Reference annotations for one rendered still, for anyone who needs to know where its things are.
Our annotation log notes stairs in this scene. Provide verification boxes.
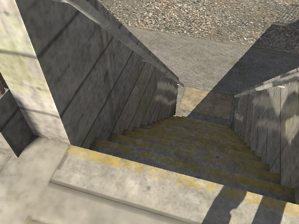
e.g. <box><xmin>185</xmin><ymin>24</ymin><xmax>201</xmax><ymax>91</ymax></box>
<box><xmin>89</xmin><ymin>115</ymin><xmax>295</xmax><ymax>204</ymax></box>

